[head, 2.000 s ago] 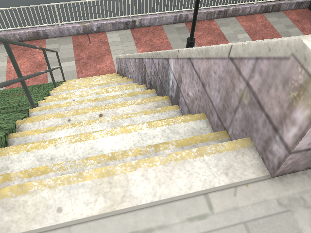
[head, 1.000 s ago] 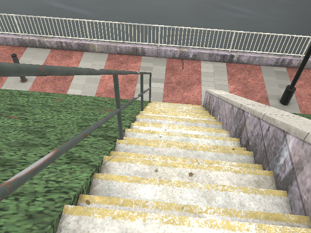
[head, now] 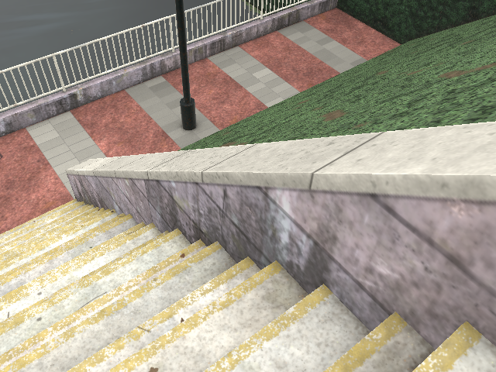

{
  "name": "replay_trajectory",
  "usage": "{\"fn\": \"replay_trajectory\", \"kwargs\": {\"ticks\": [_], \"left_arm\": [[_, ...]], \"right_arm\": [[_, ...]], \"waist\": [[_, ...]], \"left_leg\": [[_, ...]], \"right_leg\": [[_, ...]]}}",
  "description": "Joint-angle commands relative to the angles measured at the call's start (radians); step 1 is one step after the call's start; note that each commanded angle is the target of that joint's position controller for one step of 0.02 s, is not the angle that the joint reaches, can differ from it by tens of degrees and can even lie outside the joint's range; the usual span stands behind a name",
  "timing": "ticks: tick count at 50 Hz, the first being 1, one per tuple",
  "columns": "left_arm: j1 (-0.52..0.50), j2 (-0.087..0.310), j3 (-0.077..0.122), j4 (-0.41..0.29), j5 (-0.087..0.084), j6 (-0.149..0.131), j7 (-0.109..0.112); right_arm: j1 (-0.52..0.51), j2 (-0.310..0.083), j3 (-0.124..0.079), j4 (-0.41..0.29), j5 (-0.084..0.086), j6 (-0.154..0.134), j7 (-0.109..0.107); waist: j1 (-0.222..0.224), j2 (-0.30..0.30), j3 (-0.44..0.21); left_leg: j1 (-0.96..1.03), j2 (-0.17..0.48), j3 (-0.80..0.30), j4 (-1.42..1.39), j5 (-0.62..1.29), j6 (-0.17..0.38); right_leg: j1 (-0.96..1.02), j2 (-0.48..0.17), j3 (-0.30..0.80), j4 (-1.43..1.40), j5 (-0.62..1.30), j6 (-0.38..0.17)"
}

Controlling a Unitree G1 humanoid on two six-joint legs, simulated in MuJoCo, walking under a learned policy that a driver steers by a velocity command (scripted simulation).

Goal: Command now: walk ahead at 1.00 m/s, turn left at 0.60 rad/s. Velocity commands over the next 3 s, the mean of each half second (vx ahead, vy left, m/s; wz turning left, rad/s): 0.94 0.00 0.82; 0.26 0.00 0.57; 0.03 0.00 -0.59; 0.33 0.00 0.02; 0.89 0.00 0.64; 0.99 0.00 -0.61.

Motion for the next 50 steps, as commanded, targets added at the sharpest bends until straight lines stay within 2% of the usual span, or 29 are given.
{"fn": "replay_trajectory", "kwargs": {"ticks": [1, 3, 6, 9, 10, 12, 13, 14, 15, 16, 19, 21, 25, 26, 27, 28, 29, 31, 32, 33, 34, 35, 37, 39, 41, 46, 47, 48, 50], "left_arm": [[0.006, 0.042, -0.010, -0.059, -0.003, -0.035, 0.005], [-0.013, 0.130, 0.019, -0.067, 0.009, -0.065, -0.007], [-0.106, 0.066, 0.008, -0.056, -0.029, -0.118, 0.031], [-0.138, 0.126, 0.024, -0.043, -0.008, -0.092, 0.064], [-0.033, 0.120, 0.025, -0.025, 0.010, -0.067, 0.062], [-0.065, 0.218, 0.058, -0.018, 0.010, -0.005, 0.075], [-0.179, 0.075, 0.030, -0.050, 0.011, 0.030, 0.081], [-0.124, -0.019, -0.007, -0.238, 0.031, 0.027, 0.094], [-0.214, 0.018, -0.027, -0.305, 0.070, 0.031, 0.080], [-0.223, 0.062, -0.019, -0.275, 0.049, 0.025, 0.079], [-0.129, 0.093, -0.014, -0.165, 0.046, 0.003, 0.068], [-0.132, 0.068, -0.037, -0.130, 0.050, -0.022, 0.051], [-0.152, 0.017, -0.050, -0.135, 0.030, -0.059, 0.018], [-0.014, 0.002, -0.077, -0.137, 0.187, -0.047, -0.065], [0.104, -0.007, -0.027, -0.110, 0.190, -0.010, -0.095], [0.129, 0.030, -0.019, -0.133, 0.156, 0.028, -0.102], [0.179, 0.075, -0.014, -0.108, 0.132, 0.022, -0.098], [0.387, 0.072, -0.008, -0.022, 0.086, 0.026, -0.079], [0.566, 0.090, 0.002, 0.065, 0.083, 0.017, -0.064], [0.336, 0.257, 0.051, -0.093, 0.032, 0.014, -0.071], [0.238, 0.264, 0.059, -0.141, 0.141, 0.020, -0.075], [0.126, 0.202, 0.045, -0.156, 0.135, 0.004, -0.039], [0.101, 0.062, -0.016, -0.093, 0.077, -0.027, 0.023], [0.164, -0.054, -0.082, -0.018, 0.055, -0.080, -0.002], [0.126, 0.190, -0.035, -0.011, 0.096, -0.118, 0.010], [-0.067, 0.321, -0.007, -0.056, 0.004, -0.094, -0.059], [0.146, 0.352, 0.045, -0.076, -0.001, -0.073, -0.058], [0.193, 0.323, 0.046, -0.084, -0.001, -0.072, -0.052], [-0.025, 0.096, -0.017, -0.148, -0.025, -0.057, -0.060]], "right_arm": [[-0.090, -0.047, -0.022, -0.125, -0.026, 0.030, 0.013], [-0.010, -0.066, -0.028, -0.105, -0.013, 0.035, 0.040], [-0.202, -0.049, -0.021, -0.200, 0.010, 0.029, 0.079], [0.023, -0.089, -0.026, -0.135, 0.014, 0.067, 0.066], [0.020, -0.118, -0.029, -0.142, -0.004, 0.072, 0.069], [0.271, -0.172, -0.057, -0.068, -0.010, 0.055, 0.061], [0.197, -0.225, -0.052, -0.055, 0.033, 0.046, 0.069], [0.142, -0.273, -0.012, -0.060, 0.076, 0.024, 0.078], [0.138, -0.315, -0.046, -0.059, 0.099, 0.016, 0.064], [0.069, -0.285, -0.041, -0.100, 0.055, 0.016, 0.042], [-0.029, -0.208, -0.009, -0.111, -0.023, -0.036, 0.018], [-0.162, -0.094, 0.018, -0.141, 0.004, -0.061, -0.009], [-0.132, -0.085, 0.016, -0.111, 0.048, -0.078, -0.025], [0.107, -0.142, 0.022, -0.076, -0.093, -0.122, -0.007], [0.080, -0.215, 0.020, -0.049, -0.130, -0.130, 0.021], [-0.002, -0.224, 0.004, -0.121, -0.123, -0.152, 0.041], [0.073, -0.139, 0.045, -0.141, -0.047, -0.150, 0.035], [0.114, -0.125, 0.061, -0.121, 0.010, -0.099, 0.075], [0.162, -0.045, 0.089, -0.155, -0.018, -0.069, 0.141], [0.417, 0.023, 0.091, -0.165, 0.001, -0.061, 0.157], [0.293, -0.129, 0.064, -0.241, 0.023, -0.017, 0.164], [-0.039, -0.075, 0.081, -0.356, 0.007, 0.040, 0.155], [-0.126, 0.020, 0.116, -0.333, -0.071, 0.036, 0.139], [0.134, -0.012, 0.082, -0.124, -0.067, -0.002, 0.210], [0.062, -0.031, 0.075, -0.144, -0.077, -0.018, 0.238], [0.035, -0.162, -0.003, -0.121, -0.038, -0.064, 0.130], [-0.152, -0.326, -0.027, -0.173, -0.009, -0.066, 0.099], [-0.165, -0.322, -0.032, -0.194, -0.023, -0.055, 0.094], [0.064, -0.188, 0.003, -0.101, -0.013, -0.084, 0.098]], "waist": [[0.032, -0.054, 0.061], [-0.020, -0.140, -0.060], [-0.052, -0.095, -0.014], [-0.123, -0.113, -0.063], [-0.087, 0.007, 0.019], [-0.268, 0.119, -0.032], [-0.258, 0.325, 0.147], [-0.008, 0.527, 0.158], [-0.051, 0.484, 0.044], [-0.036, 0.234, 0.086], [0.100, -0.060, 0.047], [0.144, -0.148, 0.080], [0.082, 0.013, 0.008], [-0.024, 0.202, 0.264], [0.127, 0.237, 0.127], [0.167, 0.012, 0.123], [0.146, 0.018, 0.141], [0.199, -0.090, 0.072], [0.127, -0.088, -0.140], [0.005, -0.342, -0.438], [0.082, -0.074, -0.415], [0.122, 0.032, -0.133], [0.047, 0.148, 0.081], [-0.044, -0.018, 0.106], [-0.064, -0.039, -0.005], [-0.132, 0.009, -0.029], [0.070, 0.175, -0.160], [0.058, 0.220, -0.259], [-0.068, 0.120, -0.161]], "left_leg": [[-0.103, 0.058, 0.032, -0.244, 0.200, -0.061], [0.056, 0.019, 0.117, -0.299, 0.569, -0.035], [0.226, 0.083, 0.025, -0.658, 1.180, -0.027], [0.494, 0.002, 0.219, -0.584, 1.130, -0.023], [0.386, -0.003, 0.275, -0.771, 0.954, 0.005], [0.613, 0.023, 0.162, -0.960, 0.779, 0.148], [0.569, 0.123, -0.018, -0.900, 1.059, 0.213], [0.533, 0.083, -0.141, -0.693, 1.811, 0.053], [0.522, 0.157, -0.480, -0.876, 1.070, 0.122], [0.376, 0.212, -0.559, -0.957, 0.659, 0.202], [0.136, 0.166, -0.529, -0.860, 0.371, 0.173], [-0.423, 0.011, -0.407, -0.881, -0.049, 0.131], [-0.248, -0.161, -0.278, -0.555, -0.084, 0.080], [-0.387, -0.354, 0.006, -0.349, -0.456, -0.169], [-0.410, -0.327, -0.076, -0.472, -0.426, -0.086], [-0.420, -0.272, -0.117, -0.469, -0.355, -0.087], [-0.321, -0.218, -0.260, -0.316, -0.277, -0.079], [-0.078, -0.225, -0.307, 0.022, 0.150, -0.096], [-0.362, -0.151, -0.327, 0.348, 0.160, -0.150], [-0.715, -0.203, -0.113, 0.763, -0.559, -0.218], [-0.826, -0.175, -0.075, 0.856, -0.509, -0.218], [-1.020, -0.039, -0.122, 0.547, -0.225, -0.217], [-0.779, 0.109, -0.055, 0.087, 0.152, -0.199], [-0.075, 0.089, 0.053, -0.201, 0.645, -0.163], [0.141, 0.022, 0.127, -0.046, 0.636, -0.170], [0.278, -0.012, 0.096, -0.570, 0.406, -0.166], [0.282, 0.058, -0.103, -0.710, 0.908, 0.023], [0.388, 0.160, -0.299, -0.766, 0.990, 0.228], [0.508, 0.294, -0.464, -0.803, 1.109, 0.273]], "right_leg": [[-0.187, -0.409, 0.274, -0.092, 0.552, -0.191], [-0.231, -0.298, 0.132, -0.032, 0.358, -0.118], [-0.395, -0.260, -0.011, 0.073, -0.129, 0.037], [-0.351, -0.299, -0.090, 0.386, 0.138, 0.036], [-0.229, -0.301, -0.166, 0.521, 0.267, 0.029], [-0.257, -0.226, -0.157, 1.279, 0.419, 0.026], [-0.586, -0.024, -0.125, 1.759, -0.354, 0.000], [-0.853, 0.027, -0.050, 1.670, -0.486, -0.011], [-0.980, 0.001, -0.008, 1.425, -0.578, 0.019], [-0.957, -0.036, 0.073, 1.297, -0.471, 0.025], [-0.792, -0.063, 0.191, 0.858, 0.123, 0.065], [-0.183, 0.027, 0.032, 0.474, 0.715, 0.112], [0.071, 0.119, 0.015, -0.032, 1.175, 0.063], [0.255, -0.054, 0.162, -0.476, 1.297, -0.068], [0.523, 0.015, -0.040, -0.232, 1.238, -0.087], [0.545, 0.044, -0.049, -0.165, 1.015, -0.047], [0.472, -0.037, 0.099, -0.393, 0.928, -0.077], [0.508, -0.121, 0.062, -0.841, 1.082, -0.081], [0.935, -0.304, 0.157, -0.465, 1.225, -0.257], [1.235, -0.614, 0.294, 0.082, 2.173, -0.598], [1.090, -0.622, 0.379, 0.025, 2.210, -0.567], [0.720, -0.598, 0.495, -0.176, 1.335, -0.464], [0.180, -0.351, 0.262, -0.312, 1.003, -0.304], [-0.452, -0.125, 0.022, -0.280, 0.822, -0.192], [-0.545, -0.104, -0.006, -0.227, 0.786, -0.134], [-0.213, -0.196, 0.060, 0.055, 0.897, -0.026], [-0.131, -0.098, 0.023, 0.175, 0.609, 0.004], [-0.223, -0.024, 0.020, 0.349, 0.291, 0.076], [-0.564, -0.010, 0.165, 0.450, -0.489, 0.157]]}}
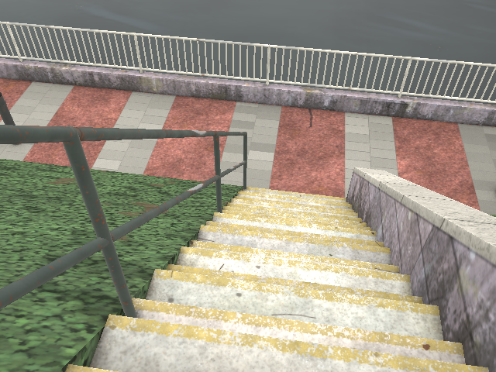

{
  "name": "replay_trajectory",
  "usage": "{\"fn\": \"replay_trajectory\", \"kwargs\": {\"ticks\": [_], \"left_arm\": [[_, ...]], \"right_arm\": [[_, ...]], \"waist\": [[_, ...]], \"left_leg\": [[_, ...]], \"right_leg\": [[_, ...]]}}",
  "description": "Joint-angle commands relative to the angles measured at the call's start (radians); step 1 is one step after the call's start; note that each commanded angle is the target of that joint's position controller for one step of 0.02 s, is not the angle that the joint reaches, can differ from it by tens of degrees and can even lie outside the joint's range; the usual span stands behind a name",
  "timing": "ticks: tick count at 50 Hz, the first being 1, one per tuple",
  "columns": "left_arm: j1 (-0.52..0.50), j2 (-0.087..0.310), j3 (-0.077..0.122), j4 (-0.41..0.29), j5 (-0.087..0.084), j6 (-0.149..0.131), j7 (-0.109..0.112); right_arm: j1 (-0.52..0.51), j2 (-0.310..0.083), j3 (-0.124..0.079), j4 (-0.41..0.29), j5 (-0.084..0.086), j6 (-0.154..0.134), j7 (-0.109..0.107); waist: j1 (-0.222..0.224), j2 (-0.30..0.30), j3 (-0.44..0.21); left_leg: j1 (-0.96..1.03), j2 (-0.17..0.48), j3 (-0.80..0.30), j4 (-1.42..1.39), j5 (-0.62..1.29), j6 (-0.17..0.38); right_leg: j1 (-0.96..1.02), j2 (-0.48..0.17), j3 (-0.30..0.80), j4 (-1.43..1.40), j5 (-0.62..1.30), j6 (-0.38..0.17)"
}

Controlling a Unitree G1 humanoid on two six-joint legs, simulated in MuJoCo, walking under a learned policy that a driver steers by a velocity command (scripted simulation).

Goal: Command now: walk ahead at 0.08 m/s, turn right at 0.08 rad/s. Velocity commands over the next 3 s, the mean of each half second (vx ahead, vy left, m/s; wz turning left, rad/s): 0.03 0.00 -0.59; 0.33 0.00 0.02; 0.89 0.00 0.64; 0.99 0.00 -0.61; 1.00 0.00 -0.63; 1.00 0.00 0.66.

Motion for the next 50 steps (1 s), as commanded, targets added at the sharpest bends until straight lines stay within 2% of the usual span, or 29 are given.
{"fn": "replay_trajectory", "kwargs": {"ticks": [1, 3, 5, 6, 10, 13, 14, 15, 17, 18, 19, 20, 22, 24, 27, 30, 33, 34, 35, 36, 37, 38, 39, 40, 42, 44, 45, 47, 50], "left_arm": [[0.000, -0.038, -0.018, -0.076, -0.043, 0.006, -0.022], [0.181, -0.037, -0.043, 0.042, -0.050, 0.024, -0.020], [0.032, 0.220, 0.008, -0.096, 0.045, 0.014, 0.015], [-0.053, 0.241, 0.014, -0.121, 0.075, 0.009, 0.032], [-0.099, 0.199, 0.027, -0.209, 0.039, 0.000, 0.048], [-0.033, 0.184, 0.024, -0.212, 0.067, -0.012, 0.057], [0.003, 0.190, 0.034, -0.185, 0.023, -0.010, 0.047], [-0.077, 0.209, 0.030, -0.231, 0.073, -0.005, 0.047], [-0.190, 0.150, 0.016, -0.286, 0.074, 0.009, 0.026], [-0.232, 0.118, 0.010, -0.334, 0.067, 0.017, 0.005], [-0.065, 0.013, -0.020, -0.326, 0.051, 0.021, -0.015], [-0.028, 0.031, -0.017, -0.322, 0.029, 0.027, -0.006], [-0.068, 0.068, -0.020, -0.306, 0.052, 0.053, 0.019], [0.016, 0.093, -0.016, -0.263, 0.077, 0.064, -0.008], [0.002, 0.080, -0.017, -0.302, 0.068, 0.087, -0.054], [-0.118, 0.051, -0.026, -0.368, 0.039, 0.095, -0.051], [-0.009, 0.015, -0.021, -0.290, 0.055, 0.113, -0.037], [0.012, 0.047, -0.009, -0.254, 0.036, 0.107, -0.043], [0.010, 0.087, 0.006, -0.243, 0.021, 0.095, -0.037], [0.008, -0.036, -0.016, -0.225, -0.080, 0.149, 0.022], [0.049, 0.192, 0.045, -0.205, 0.039, 0.106, 0.021], [0.112, 0.174, 0.058, -0.216, 0.069, 0.073, 0.035], [0.263, 0.196, 0.051, -0.185, 0.061, 0.038, 0.026], [0.310, 0.155, 0.041, -0.144, 0.062, 0.010, 0.024], [0.098, 0.072, 0.011, -0.141, 0.032, 0.009, 0.005], [-0.055, -0.051, -0.041, -0.177, 0.048, 0.011, 0.019], [0.071, 0.116, 0.042, -0.111, -0.034, 0.055, 0.032], [0.103, 0.071, 0.030, -0.092, -0.034, 0.073, 0.040], [0.153, 0.047, 0.031, -0.028, -0.029, 0.048, 0.065]], "right_arm": [[0.266, -0.092, -0.002, 0.041, 0.025, -0.024, -0.002], [-0.156, -0.124, 0.028, -0.018, 0.069, 0.003, 0.044], [-0.054, -0.286, -0.060, -0.073, 0.037, 0.036, -0.013], [-0.092, -0.256, -0.056, -0.103, 0.030, 0.044, -0.049], [-0.050, -0.140, -0.040, -0.165, -0.005, 0.023, -0.112], [-0.026, -0.138, -0.034, -0.218, -0.025, 0.034, -0.107], [-0.111, -0.106, -0.027, -0.265, 0.007, 0.042, -0.099], [0.001, -0.120, -0.021, -0.218, -0.018, 0.047, -0.092], [0.172, -0.147, -0.043, -0.188, -0.004, 0.038, -0.088], [0.324, -0.237, -0.076, -0.173, -0.002, 0.026, -0.101], [0.357, -0.333, -0.112, -0.168, -0.007, 0.015, -0.120], [0.284, -0.325, -0.111, -0.196, -0.046, 0.004, -0.117], [0.145, -0.228, -0.085, -0.189, -0.015, 0.011, -0.111], [-0.119, -0.175, -0.064, -0.283, 0.010, 0.005, -0.113], [-0.175, -0.242, -0.070, -0.276, -0.043, -0.027, -0.158], [-0.037, -0.255, -0.065, -0.192, 0.000, -0.049, -0.170], [-0.080, -0.200, -0.029, -0.149, -0.047, -0.053, -0.097], [-0.085, -0.188, -0.021, -0.124, 0.005, -0.042, -0.048], [-0.030, -0.287, -0.064, -0.086, 0.006, -0.025, -0.032], [0.087, -0.232, -0.060, -0.039, 0.075, 0.058, -0.066], [0.115, -0.325, -0.101, -0.055, -0.048, 0.019, -0.025], [0.065, -0.244, -0.089, -0.068, -0.055, -0.015, -0.013], [-0.012, -0.108, -0.041, -0.147, -0.032, -0.029, 0.001], [-0.150, -0.105, -0.040, -0.156, 0.006, -0.038, -0.015], [-0.131, -0.133, -0.035, -0.121, -0.002, -0.042, -0.065], [-0.049, -0.079, 0.001, -0.083, -0.061, -0.024, -0.061], [0.033, -0.141, -0.071, -0.054, 0.047, 0.066, -0.083], [-0.007, -0.147, -0.085, -0.067, 0.058, 0.133, -0.081], [-0.089, -0.077, -0.080, -0.073, 0.025, 0.125, -0.071]], "waist": [[-0.081, 0.123, -0.034], [0.167, -0.033, 0.023], [0.040, -0.085, -0.056], [0.016, -0.081, -0.025], [0.000, -0.085, -0.065], [0.029, -0.105, -0.039], [0.029, -0.074, 0.014], [0.007, -0.138, -0.027], [-0.098, -0.048, -0.046], [-0.161, 0.072, -0.100], [-0.128, 0.260, -0.230], [-0.124, 0.055, -0.088], [-0.072, 0.049, -0.011], [0.039, 0.081, -0.035], [0.044, 0.027, -0.007], [-0.030, 0.080, 0.042], [0.046, 0.120, 0.015], [0.063, 0.125, 0.046], [0.055, 0.167, 0.068], [0.029, 0.171, -0.008], [0.002, 0.055, 0.029], [0.097, -0.080, -0.071], [0.170, -0.281, -0.166], [0.225, -0.141, 0.043], [0.098, -0.036, 0.115], [0.013, -0.036, 0.066], [0.001, -0.068, 0.001], [0.015, -0.076, 0.106], [0.039, -0.104, 0.156]], "left_leg": [[0.338, 0.399, -0.760, -0.333, 0.855, 0.277], [-0.186, 0.205, -0.345, -0.316, 0.369, 0.032], [0.051, 0.003, 0.038, -0.335, 0.106, -0.103], [0.108, -0.009, 0.057, -0.238, 0.050, -0.108], [0.028, -0.001, 0.000, -0.066, 0.097, -0.110], [-0.033, -0.011, -0.016, 0.026, -0.081, -0.156], [-0.049, -0.034, 0.014, -0.273, -0.189, -0.176], [0.106, -0.053, 0.036, -0.113, 0.046, -0.171], [0.383, -0.050, 0.030, -0.255, 0.293, -0.117], [0.694, 0.031, -0.073, -0.343, 0.720, 0.009], [0.943, 0.358, -0.410, -0.444, 1.143, 0.303], [0.863, 0.506, -0.503, -0.487, 1.188, 0.352], [0.606, 0.495, -0.399, -0.545, 0.897, 0.264], [0.240, 0.311, -0.114, -0.544, 0.893, 0.163], [0.116, 0.274, 0.081, -0.549, 0.731, 0.143], [0.320, 0.313, 0.038, -0.564, 0.528, 0.077], [0.194, 0.320, -0.002, -0.478, 0.587, 0.013], [0.085, 0.247, 0.054, -0.522, 0.288, -0.010], [0.017, 0.236, 0.045, -0.565, 0.034, 0.052], [0.218, 0.228, 0.088, -0.442, 0.322, 0.031], [0.096, 0.225, -0.033, -0.406, -0.142, 0.098], [-0.065, 0.165, 0.032, -0.128, -0.267, 0.049], [-0.289, 0.011, -0.037, 0.078, -0.283, -0.014], [-0.486, -0.001, -0.187, 0.170, -0.205, -0.008], [-0.540, 0.074, -0.177, 0.302, 0.017, -0.001], [-0.328, 0.111, -0.111, 0.333, 0.153, -0.020], [-0.207, 0.074, -0.086, 0.270, 0.240, -0.041], [-0.205, 0.066, -0.075, 0.184, 0.440, -0.057], [-0.265, 0.056, -0.130, 0.013, 0.765, -0.046]], "right_leg": [[-0.398, -0.096, 0.295, -0.033, -0.168, 0.125], [0.194, -0.075, 0.162, -0.358, 0.565, 0.109], [0.171, -0.005, 0.220, -0.465, 0.696, -0.094], [0.086, -0.019, 0.244, -0.540, 0.701, -0.149], [0.182, -0.184, 0.510, -0.534, 0.874, -0.333], [0.169, -0.180, 0.536, -0.509, 0.814, -0.317], [0.194, -0.146, 0.538, -0.595, 0.750, -0.310], [0.097, -0.122, 0.526, -0.531, 0.771, -0.283], [-0.128, -0.079, 0.474, -0.388, 0.802, -0.271], [-0.366, 0.021, 0.368, -0.254, 0.613, -0.207], [-0.559, 0.142, 0.243, -0.064, -0.031, -0.082], [-0.661, 0.057, 0.272, 0.124, -0.128, -0.007], [-0.664, -0.052, 0.241, 0.239, 0.023, 0.071], [-0.337, -0.021, 0.116, 0.437, 0.218, 0.098], [-0.242, -0.006, 0.065, 0.566, 0.348, 0.068], [-0.376, -0.100, 0.102, 0.117, 0.368, 0.055], [-0.137, -0.068, 0.082, -0.086, 0.541, 0.038], [0.012, 0.001, -0.024, -0.284, 0.297, 0.040], [0.152, 0.096, -0.158, -0.312, 0.261, 0.008], [0.189, 0.122, -0.127, -0.540, 0.112, -0.010], [0.285, 0.112, -0.091, -0.376, 0.303, -0.089], [0.470, -0.045, 0.099, -0.475, 0.364, -0.194], [0.589, -0.331, 0.624, -0.759, 0.128, -0.393], [0.502, -0.415, 0.818, -0.856, -0.210, -0.431], [0.319, -0.401, 0.611, -0.791, -0.176, -0.340], [0.091, -0.309, 0.330, -0.731, 0.047, -0.266], [0.156, -0.350, 0.280, -0.711, 0.126, -0.197], [0.104, -0.273, 0.129, -0.645, 0.185, -0.121], [0.139, -0.298, 0.087, -0.508, 0.024, -0.072]]}}
Over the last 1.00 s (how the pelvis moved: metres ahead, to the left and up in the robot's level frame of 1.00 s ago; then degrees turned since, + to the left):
0.48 0.19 -0.49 42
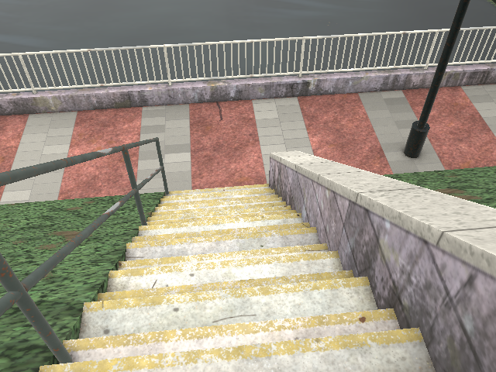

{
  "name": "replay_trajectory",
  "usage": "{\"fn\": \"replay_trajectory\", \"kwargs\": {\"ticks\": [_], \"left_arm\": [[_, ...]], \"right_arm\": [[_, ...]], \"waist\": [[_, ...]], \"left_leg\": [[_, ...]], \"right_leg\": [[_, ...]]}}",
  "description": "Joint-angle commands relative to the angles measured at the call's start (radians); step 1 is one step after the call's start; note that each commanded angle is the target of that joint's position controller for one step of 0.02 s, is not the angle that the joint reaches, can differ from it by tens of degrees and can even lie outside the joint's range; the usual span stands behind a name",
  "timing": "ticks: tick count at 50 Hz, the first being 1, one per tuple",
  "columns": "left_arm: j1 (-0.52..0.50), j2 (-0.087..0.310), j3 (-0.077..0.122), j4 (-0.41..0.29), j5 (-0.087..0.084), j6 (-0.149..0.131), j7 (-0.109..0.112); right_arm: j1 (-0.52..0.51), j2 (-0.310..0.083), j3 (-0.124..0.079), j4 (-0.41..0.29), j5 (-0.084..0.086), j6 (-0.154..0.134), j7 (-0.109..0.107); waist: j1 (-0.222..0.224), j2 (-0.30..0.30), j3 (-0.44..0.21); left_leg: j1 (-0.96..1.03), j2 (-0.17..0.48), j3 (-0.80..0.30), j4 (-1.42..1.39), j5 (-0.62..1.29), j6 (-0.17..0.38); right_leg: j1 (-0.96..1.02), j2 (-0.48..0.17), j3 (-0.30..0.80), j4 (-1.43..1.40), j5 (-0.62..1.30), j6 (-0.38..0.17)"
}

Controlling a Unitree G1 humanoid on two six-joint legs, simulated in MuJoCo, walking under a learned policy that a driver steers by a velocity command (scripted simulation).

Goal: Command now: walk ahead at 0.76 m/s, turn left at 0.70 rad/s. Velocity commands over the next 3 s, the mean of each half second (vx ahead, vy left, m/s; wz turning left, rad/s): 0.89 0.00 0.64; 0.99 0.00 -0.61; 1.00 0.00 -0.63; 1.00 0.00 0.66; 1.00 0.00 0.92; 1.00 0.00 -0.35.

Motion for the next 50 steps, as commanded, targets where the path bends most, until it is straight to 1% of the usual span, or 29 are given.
{"fn": "replay_trajectory", "kwargs": {"ticks": [1, 3, 8, 10, 11, 12, 13, 14, 15, 16, 17, 18, 20, 23, 27, 31, 35, 36, 37, 38, 39, 40, 41, 42, 44, 45, 47, 49, 50], "left_arm": [[0.016, 0.091, 0.026, -0.010, 0.002, -0.024, 0.024], [0.012, 0.103, 0.028, 0.010, 0.002, -0.034, 0.034], [0.047, 0.128, 0.050, 0.058, 0.035, -0.001, 0.055], [0.035, 0.136, 0.056, 0.080, 0.029, 0.016, 0.070], [-0.027, 0.176, 0.066, 0.086, 0.034, 0.028, 0.070], [-0.038, 0.181, 0.068, 0.091, 0.041, 0.031, 0.075], [-0.129, 0.166, 0.070, 0.087, 0.026, 0.037, 0.071], [-0.202, 0.052, 0.041, 0.058, 0.039, 0.046, 0.061], [-0.150, 0.024, 0.023, -0.062, 0.047, 0.026, 0.048], [-0.240, 0.040, 0.022, -0.168, 0.049, 0.002, 0.045], [-0.170, 0.050, 0.018, -0.128, 0.050, 0.001, 0.052], [-0.177, 0.038, 0.016, -0.078, 0.066, 0.009, 0.062], [-0.186, 0.018, 0.004, -0.080, 0.044, 0.039, 0.064], [-0.142, 0.019, 0.014, -0.020, 0.052, 0.072, 0.074], [-0.291, 0.018, 0.034, -0.066, 0.000, 0.032, 0.043], [-0.257, -0.013, 0.032, -0.033, 0.018, 0.019, 0.011], [-0.131, 0.071, 0.059, 0.019, 0.031, 0.044, 0.017], [-0.004, 0.104, 0.075, 0.025, -0.001, 0.053, 0.021], [0.241, 0.123, 0.089, 0.105, 0.004, 0.064, 0.021], [0.234, 0.049, 0.069, 0.101, -0.027, 0.062, 0.006], [0.170, 0.086, 0.044, 0.089, -0.033, 0.042, -0.006], [0.127, 0.136, 0.052, 0.077, -0.040, 0.035, 0.001], [0.105, 0.166, 0.064, 0.059, -0.020, 0.028, 0.011], [-0.008, 0.117, 0.043, 0.024, -0.016, 0.027, 0.016], [-0.078, 0.015, -0.011, -0.014, -0.001, -0.020, 0.053], [-0.086, -0.009, -0.020, 0.004, -0.004, -0.030, 0.059], [-0.092, 0.018, -0.006, 0.015, -0.048, -0.058, 0.079], [-0.066, 0.052, 0.000, 0.003, -0.052, -0.043, 0.061], [-0.050, 0.066, 0.007, -0.004, -0.026, -0.021, 0.052]], "right_arm": [[-0.083, -0.045, -0.033, -0.057, 0.001, 0.001, 0.011], [-0.173, -0.017, -0.025, -0.067, -0.011, -0.015, 0.030], [-0.307, -0.021, -0.023, -0.091, 0.020, -0.008, 0.027], [-0.201, -0.042, -0.037, -0.055, 0.015, 0.003, 0.019], [-0.027, -0.061, -0.052, 0.010, 0.020, 0.011, -0.003], [0.170, -0.091, -0.068, 0.074, 0.010, 0.010, -0.016], [0.344, -0.136, -0.087, 0.135, 0.000, -0.005, -0.028], [0.276, -0.206, -0.086, 0.144, 0.040, -0.010, -0.015], [0.205, -0.247, -0.056, 0.111, 0.064, -0.021, -0.001], [0.257, -0.246, -0.068, 0.115, 0.074, -0.013, -0.004], [0.264, -0.220, -0.061, 0.126, 0.046, -0.006, -0.016], [0.145, -0.126, -0.037, 0.115, 0.015, -0.018, -0.022], [0.023, -0.037, 0.009, 0.076, -0.007, -0.059, -0.027], [0.099, -0.153, -0.016, 0.105, 0.002, -0.086, -0.024], [0.123, -0.022, 0.009, 0.162, 0.020, -0.140, -0.034], [0.064, -0.039, 0.015, 0.139, 0.021, -0.152, -0.048], [0.151, -0.065, -0.007, 0.148, -0.043, -0.129, -0.056], [0.119, -0.080, -0.007, 0.138, -0.075, -0.106, -0.062], [0.034, -0.095, -0.023, 0.136, -0.058, -0.092, -0.071], [-0.105, -0.028, -0.014, 0.096, -0.063, -0.068, -0.084], [-0.184, 0.069, 0.024, -0.038, -0.060, -0.075, -0.091], [-0.109, 0.064, 0.047, -0.141, -0.069, -0.095, -0.066], [-0.155, 0.014, 0.046, -0.103, -0.069, -0.109, -0.061], [-0.190, -0.022, 0.032, -0.069, -0.069, -0.103, -0.063], [-0.200, 0.032, 0.061, -0.131, -0.053, -0.095, -0.049], [-0.072, 0.025, 0.048, -0.033, -0.048, -0.096, -0.053], [0.033, -0.005, 0.046, 0.026, -0.032, -0.112, -0.021], [-0.135, 0.019, 0.059, -0.025, -0.024, -0.104, -0.011], [-0.204, 0.031, 0.059, -0.067, -0.003, -0.103, -0.020]], "waist": [[-0.004, -0.084, 0.135], [0.006, -0.091, 0.145], [0.080, -0.139, 0.274], [0.031, -0.138, 0.260], [-0.058, -0.166, 0.150], [-0.142, -0.115, 0.011], [-0.279, 0.066, -0.030], [-0.255, 0.312, 0.088], [-0.101, 0.329, -0.042], [-0.150, 0.249, -0.205], [-0.105, 0.129, -0.190], [-0.065, 0.053, -0.080], [0.037, 0.038, 0.047], [0.015, 0.101, 0.006], [0.010, 0.015, 0.102], [0.010, 0.043, 0.086], [-0.013, 0.101, 0.134], [0.070, 0.073, 0.094], [0.197, -0.007, 0.033], [0.278, -0.172, 0.137], [0.126, -0.277, 0.179], [0.039, -0.144, -0.005], [0.051, -0.010, 0.055], [0.022, 0.094, 0.111], [-0.092, 0.067, 0.088], [-0.105, -0.004, 0.048], [-0.125, -0.027, -0.043], [-0.001, -0.097, 0.009], [0.051, -0.154, 0.037]], "left_leg": [[-0.059, 0.001, -0.035, -0.163, 0.339, 0.008], [0.028, 0.003, 0.019, -0.227, 0.452, 0.007], [0.118, 0.057, 0.151, -0.418, 0.120, 0.021], [0.307, 0.032, 0.248, -0.460, -0.035, 0.059], [0.450, 0.030, 0.253, -0.481, -0.128, 0.096], [0.664, -0.008, 0.236, -0.477, -0.164, 0.129], [0.883, -0.003, 0.144, -0.569, -0.107, 0.213], [0.908, 0.013, 0.070, -0.377, 0.248, 0.210], [0.972, 0.061, -0.089, -0.236, 0.766, 0.211], [1.038, 0.180, -0.357, -0.448, 0.334, 0.299], [0.898, 0.277, -0.485, -0.579, -0.231, 0.324], [0.701, 0.234, -0.405, -0.551, -0.454, 0.268], [0.286, 0.201, -0.379, -0.550, -0.568, 0.221], [0.286, 0.203, -0.396, -0.477, -0.242, 0.169], [0.194, 0.109, -0.133, -0.305, -0.504, 0.046], [0.036, 0.091, 0.015, -0.203, -0.472, 0.035], [0.410, 0.137, 0.032, 0.129, 0.146, 0.045], [0.458, 0.157, 0.093, 0.349, 0.462, 0.059], [0.252, 0.103, 0.153, 0.783, 0.475, 0.045], [-0.038, -0.040, 0.224, 1.234, -0.348, 0.047], [-0.428, -0.113, 0.192, 1.220, -0.835, 0.049], [-0.569, -0.087, 0.024, 0.914, -0.868, -0.003], [-0.623, 0.021, -0.070, 0.723, -0.867, -0.009], [-0.527, 0.012, -0.004, 0.744, -0.866, -0.021], [-0.172, -0.015, 0.055, 0.149, -0.171, -0.115], [0.241, -0.017, 0.111, 0.069, 0.164, -0.125], [0.513, -0.025, 0.117, -0.221, 0.600, -0.100], [0.454, -0.060, 0.110, -0.454, 0.430, -0.071], [0.387, -0.056, 0.067, -0.594, 0.333, -0.059]], "right_leg": [[-0.076, -0.225, 0.179, -0.159, -0.102, -0.032], [-0.133, -0.253, 0.154, -0.138, -0.180, -0.038], [-0.085, -0.311, 0.100, -0.077, -0.147, -0.046], [-0.118, -0.330, 0.018, 0.088, 0.165, -0.050], [-0.058, -0.330, -0.017, 0.314, 0.502, -0.058], [-0.058, -0.300, -0.015, 0.600, 0.733, -0.051], [-0.247, -0.169, -0.031, 1.119, 0.471, -0.036], [-0.639, 0.002, -0.014, 1.532, -0.313, -0.049], [-0.813, -0.014, 0.109, 1.484, -0.291, -0.025], [-0.897, 0.001, 0.179, 1.288, -0.222, -0.002], [-0.882, -0.041, 0.252, 1.130, -0.154, 0.011], [-0.845, -0.056, 0.287, 1.023, -0.016, 0.018], [-0.680, -0.053, 0.281, 0.646, 0.347, 0.056], [-0.618, 0.017, 0.311, 0.667, 0.488, 0.050], [-0.533, 0.142, 0.386, 0.189, 0.999, -0.032], [-0.101, 0.163, 0.226, 0.111, 1.253, -0.050], [-0.231, 0.166, 0.085, 0.058, 0.834, -0.144], [-0.119, 0.158, 0.027, -0.191, 0.581, -0.180], [0.214, 0.113, 0.076, -0.211, 0.593, -0.255], [0.293, 0.007, 0.296, -0.522, 0.652, -0.322], [0.377, -0.010, 0.399, -0.057, 1.392, -0.269], [0.538, -0.136, 0.831, -0.107, 1.187, -0.459], [0.345, -0.248, 0.945, -0.205, 0.646, -0.496], [0.159, -0.154, 0.851, -0.212, 0.551, -0.439], [-0.282, -0.003, 0.747, -0.150, 0.587, -0.346], [-0.534, 0.091, 0.638, -0.152, 0.527, -0.295], [-0.554, 0.223, 0.563, 0.014, 0.157, -0.240], [-0.346, 0.214, 0.581, 0.071, 0.189, -0.244], [-0.225, 0.205, 0.603, 0.134, 0.254, -0.252]]}}
Over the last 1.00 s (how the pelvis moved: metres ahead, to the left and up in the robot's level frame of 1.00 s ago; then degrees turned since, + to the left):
0.04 -0.04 0.03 -17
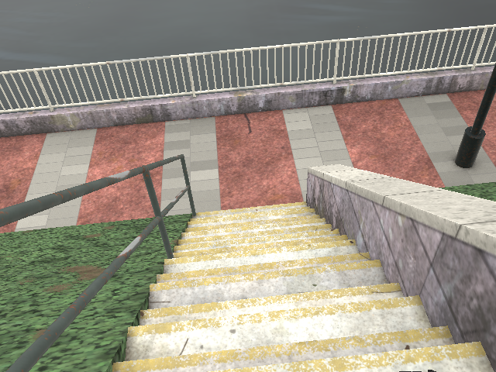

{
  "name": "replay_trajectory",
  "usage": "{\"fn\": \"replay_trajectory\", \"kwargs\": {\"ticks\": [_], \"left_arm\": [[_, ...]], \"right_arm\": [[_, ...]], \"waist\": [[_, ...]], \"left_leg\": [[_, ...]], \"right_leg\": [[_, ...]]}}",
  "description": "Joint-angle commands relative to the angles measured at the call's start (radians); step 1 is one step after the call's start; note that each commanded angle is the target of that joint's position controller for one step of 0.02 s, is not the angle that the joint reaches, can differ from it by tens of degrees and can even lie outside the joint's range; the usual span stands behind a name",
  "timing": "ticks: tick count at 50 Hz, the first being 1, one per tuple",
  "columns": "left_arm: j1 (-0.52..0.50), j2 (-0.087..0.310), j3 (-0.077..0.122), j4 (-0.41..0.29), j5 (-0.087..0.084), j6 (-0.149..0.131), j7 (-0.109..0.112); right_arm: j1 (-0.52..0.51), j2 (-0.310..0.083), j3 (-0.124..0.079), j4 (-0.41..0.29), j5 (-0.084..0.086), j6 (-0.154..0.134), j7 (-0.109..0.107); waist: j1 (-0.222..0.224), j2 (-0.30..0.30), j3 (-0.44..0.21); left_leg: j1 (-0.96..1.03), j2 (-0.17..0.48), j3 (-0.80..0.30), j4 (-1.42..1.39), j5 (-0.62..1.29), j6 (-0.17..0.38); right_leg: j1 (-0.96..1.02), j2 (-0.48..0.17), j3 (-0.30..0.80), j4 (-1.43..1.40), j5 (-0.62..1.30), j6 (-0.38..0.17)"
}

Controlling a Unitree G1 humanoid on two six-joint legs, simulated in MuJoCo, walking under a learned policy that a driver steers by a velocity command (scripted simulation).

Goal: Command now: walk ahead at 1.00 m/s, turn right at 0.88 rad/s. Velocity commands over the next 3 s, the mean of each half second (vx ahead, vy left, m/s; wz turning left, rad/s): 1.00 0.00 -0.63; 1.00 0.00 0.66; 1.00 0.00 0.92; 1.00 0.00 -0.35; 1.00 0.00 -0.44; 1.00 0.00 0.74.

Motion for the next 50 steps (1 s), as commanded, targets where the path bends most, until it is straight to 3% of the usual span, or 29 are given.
{"fn": "replay_trajectory", "kwargs": {"ticks": [1, 2, 4, 5, 6, 7, 9, 11, 13, 16, 20, 23, 25, 27, 29, 30, 32, 33, 34, 35, 36, 39, 40, 44, 45, 46, 47, 48, 50], "left_arm": [[-0.108, 0.179, 0.039, -0.113, 0.032, 0.012, -0.009], [-0.054, 0.171, 0.040, -0.109, 0.057, 0.038, -0.002], [-0.100, 0.158, 0.036, -0.107, 0.061, 0.058, 0.000], [-0.112, 0.163, 0.044, -0.115, 0.054, 0.050, -0.013], [-0.098, 0.059, 0.032, -0.149, 0.024, 0.035, -0.024], [-0.040, 0.022, 0.013, -0.219, -0.006, 0.040, -0.004], [-0.228, 0.113, 0.033, -0.277, 0.038, 0.035, 0.007], [-0.474, 0.135, 0.052, -0.324, 0.082, 0.067, 0.011], [-0.425, 0.054, 0.026, -0.330, 0.038, 0.077, -0.017], [-0.230, 0.064, 0.053, -0.178, 0.058, 0.083, -0.045], [-0.664, 0.087, 0.057, -0.270, 0.073, 0.021, -0.041], [-0.675, 0.094, 0.039, -0.269, 0.034, -0.008, -0.087], [-0.545, 0.134, 0.051, -0.194, 0.007, 0.017, -0.090], [-0.159, 0.244, 0.101, -0.053, 0.046, 0.049, -0.043], [0.064, 0.271, 0.122, -0.011, 0.073, 0.032, -0.041], [-0.016, 0.261, 0.084, -0.022, 0.092, -0.001, -0.052], [-0.114, 0.269, 0.111, -0.018, 0.032, -0.024, -0.060], [-0.195, 0.137, 0.074, -0.059, 0.065, -0.041, -0.068], [-0.269, 0.133, 0.069, -0.069, 0.065, -0.065, -0.061], [-0.299, 0.071, 0.045, -0.056, 0.050, -0.070, -0.046], [-0.324, 0.127, 0.053, -0.041, 0.046, -0.078, -0.039], [-0.316, 0.058, 0.044, -0.033, 0.021, -0.121, -0.028], [-0.346, 0.130, 0.048, -0.046, -0.004, -0.123, -0.023], [-0.376, 0.206, 0.061, -0.038, 0.055, -0.058, 0.005], [-0.278, 0.224, 0.079, 0.010, 0.055, -0.027, 0.018], [-0.283, 0.243, 0.089, 0.009, 0.062, 0.007, 0.030], [-0.433, 0.120, 0.059, -0.056, 0.060, 0.036, 0.017], [-0.394, 0.036, 0.026, -0.215, 0.069, 0.041, 0.029], [-0.375, 0.093, 0.019, -0.238, 0.109, 0.020, 0.008]], "right_arm": [[-0.045, -0.062, -0.026, -0.072, 0.036, 0.003, -0.010], [-0.025, -0.081, -0.043, -0.079, 0.051, -0.005, -0.014], [0.302, -0.127, -0.086, 0.029, 0.052, -0.012, -0.017], [0.425, -0.171, -0.108, 0.063, 0.045, -0.010, -0.019], [0.480, -0.185, -0.106, 0.084, 0.023, -0.006, -0.011], [0.466, -0.176, -0.097, 0.065, 0.018, 0.001, 0.021], [0.493, -0.239, -0.134, 0.070, 0.042, -0.024, 0.024], [0.427, -0.137, -0.090, 0.101, 0.015, -0.037, 0.014], [0.331, -0.060, -0.046, 0.101, 0.018, -0.039, -0.006], [0.408, -0.222, -0.078, 0.142, 0.016, -0.030, 0.005], [0.606, -0.137, -0.054, 0.215, 0.000, -0.030, -0.018], [0.434, -0.183, -0.066, 0.175, 0.044, -0.039, -0.041], [0.442, -0.216, -0.083, 0.180, 0.020, -0.032, -0.035], [0.450, -0.210, -0.093, 0.203, -0.003, -0.013, -0.019], [0.308, -0.220, -0.128, 0.203, 0.008, 0.013, -0.051], [0.535, -0.096, -0.101, 0.167, 0.044, 0.009, -0.052], [0.576, -0.080, -0.091, 0.174, -0.001, 0.033, -0.048], [0.511, -0.160, -0.117, 0.196, -0.006, 0.053, -0.036], [0.482, -0.095, -0.110, 0.185, -0.017, 0.063, -0.038], [0.430, -0.069, -0.098, 0.165, 0.000, 0.071, -0.028], [0.448, -0.028, -0.092, 0.167, -0.026, 0.088, -0.016], [0.430, -0.009, -0.076, 0.167, -0.003, 0.052, 0.014], [0.382, 0.027, -0.064, 0.127, 0.004, 0.042, 0.020], [0.420, -0.140, -0.099, 0.122, 0.045, 0.080, 0.003], [0.526, -0.178, -0.121, 0.174, 0.018, 0.092, 0.003], [0.676, -0.215, -0.137, 0.201, 0.017, 0.082, 0.015], [0.705, -0.257, -0.132, 0.225, 0.053, 0.070, 0.023], [0.588, -0.247, -0.096, 0.234, 0.085, 0.059, 0.026], [0.609, -0.249, -0.107, 0.221, 0.066, 0.051, 0.013]], "waist": [[0.032, -0.233, 0.066], [0.061, -0.234, 0.094], [-0.091, -0.162, 0.066], [-0.165, -0.021, 0.052], [-0.135, 0.176, 0.019], [-0.076, 0.229, -0.110], [-0.179, 0.210, -0.136], [-0.153, 0.022, 0.156], [-0.018, -0.005, 0.246], [-0.015, 0.160, 0.069], [-0.198, -0.010, 0.212], [-0.127, -0.034, 0.155], [-0.121, 0.074, 0.139], [0.015, 0.084, -0.002], [0.230, -0.148, 0.091], [-0.009, -0.248, 0.023], [-0.080, -0.205, -0.051], [-0.111, -0.042, 0.062], [-0.142, -0.169, 0.096], [-0.179, -0.056, 0.137], [-0.215, -0.145, 0.134], [-0.241, -0.032, 0.087], [-0.253, -0.094, 0.029], [-0.273, -0.202, 0.121], [-0.276, -0.172, 0.047], [-0.362, -0.113, 0.008], [-0.428, 0.274, 0.190], [-0.189, 0.457, 0.182], [-0.175, 0.058, -0.012]], "left_leg": [[0.337, -0.071, 0.067, -0.333, -0.076, 0.014], [0.340, -0.039, 0.005, -0.408, -0.146, 0.025], [0.612, 0.008, 0.014, -0.417, -0.090, 0.052], [0.778, 0.051, -0.025, -0.484, -0.139, 0.070], [1.010, 0.205, -0.099, -0.268, 0.260, 0.112], [1.186, 0.369, -0.152, 0.058, 0.451, 0.101], [1.035, 0.468, -0.374, -0.230, -0.436, 0.242], [0.573, 0.418, -0.344, -0.240, -0.558, 0.195], [0.153, 0.325, -0.094, -0.253, -0.491, 0.098], [0.121, 0.312, -0.088, -0.237, -0.508, 0.130], [0.563, 0.215, -0.136, -0.062, -0.759, 0.167], [0.086, 0.170, 0.011, -0.148, -0.929, 0.172], [0.196, 0.186, -0.002, 0.004, -0.844, 0.171], [0.265, 0.137, 0.074, 0.510, -0.337, 0.154], [0.000, -0.092, 0.061, 1.254, -1.044, 0.143], [-0.288, -0.096, -0.063, 1.243, -1.253, 0.168], [-0.340, 0.075, -0.041, 0.888, -0.981, 0.146], [-0.231, 0.080, -0.042, 0.719, -0.860, 0.146], [-0.252, 0.093, -0.034, 0.691, -0.750, 0.145], [-0.032, 0.086, -0.016, 0.374, -0.445, 0.107], [0.055, 0.053, 0.065, 0.404, -0.305, 0.091], [0.210, 0.020, 0.110, -0.029, 0.278, 0.101], [0.352, 0.020, 0.121, -0.002, 0.370, 0.117], [0.439, 0.032, 0.271, -0.143, 0.036, 0.187], [0.537, 0.023, 0.229, -0.151, -0.239, 0.230], [0.614, 0.025, 0.103, -0.252, -0.381, 0.329], [0.632, 0.032, 0.091, -0.198, 0.162, 0.374], [0.752, 0.016, -0.118, 0.007, 0.658, 0.316], [0.748, 0.179, -0.469, -0.114, 0.021, 0.398]], "right_leg": [[-0.199, -0.091, 0.214, -0.110, 0.552, -0.106], [-0.142, -0.103, 0.280, -0.054, 0.575, -0.106], [-0.253, -0.099, 0.267, 0.266, 0.646, -0.116], [-0.374, -0.045, 0.173, 0.561, 0.598, -0.095], [-0.677, 0.060, 0.027, 0.996, -0.069, -0.069], [-0.922, -0.044, -0.072, 1.202, -0.105, -0.068], [-1.041, -0.171, -0.145, 1.106, 0.185, -0.043], [-1.032, -0.249, -0.027, 0.797, 0.439, 0.023], [-0.777, -0.240, -0.045, 0.379, 0.673, 0.073], [-0.457, -0.170, -0.157, 0.401, 0.897, 0.053], [-0.929, -0.160, -0.057, -0.024, 1.078, 0.018], [-0.135, -0.224, -0.274, -0.346, 1.445, 0.066], [-0.014, -0.263, -0.227, -0.386, 1.365, 0.093], [0.311, -0.216, -0.310, -0.386, 1.191, 0.098], [0.509, -0.338, -0.139, -0.779, 1.153, 0.010], [0.662, -0.478, -0.089, -0.283, 1.824, 0.069], [0.465, -0.612, 0.139, -0.432, 0.887, -0.053], [0.226, -0.508, 0.036, -0.510, 0.630, -0.003], [0.119, -0.560, 0.021, -0.415, 0.770, 0.014], [-0.169, -0.493, -0.163, -0.451, 0.749, 0.082], [-0.278, -0.486, -0.198, -0.409, 0.621, 0.065], [-0.359, -0.399, -0.446, -0.232, 0.341, 0.179], [-0.409, -0.474, -0.388, -0.208, 0.310, 0.164], [-0.274, -0.595, -0.402, 0.078, 0.648, 0.103], [-0.149, -0.583, -0.424, 0.326, 0.956, 0.089], [-0.123, -0.484, -0.421, 0.819, 0.991, 0.093], [-0.486, -0.222, -0.500, 1.395, 0.231, 0.077], [-0.882, -0.197, -0.384, 1.241, -0.042, 0.087], [-0.940, -0.258, -0.166, 0.972, -0.078, 0.094]]}}
Over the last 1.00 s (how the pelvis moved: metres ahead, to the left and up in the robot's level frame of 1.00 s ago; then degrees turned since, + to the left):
0.51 0.19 -0.42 -2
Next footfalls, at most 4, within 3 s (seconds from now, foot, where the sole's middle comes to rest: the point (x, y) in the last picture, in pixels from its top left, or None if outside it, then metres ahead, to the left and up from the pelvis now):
0.10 left None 0.18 0.16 -0.89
0.58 right None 0.44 -0.17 -1.08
0.92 left None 0.71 -0.04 -1.29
1.40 right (347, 351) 0.97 -0.24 -1.51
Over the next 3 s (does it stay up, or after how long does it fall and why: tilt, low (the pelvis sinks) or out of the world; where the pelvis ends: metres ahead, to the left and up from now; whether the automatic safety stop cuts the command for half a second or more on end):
stays up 1.85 -0.02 -1.50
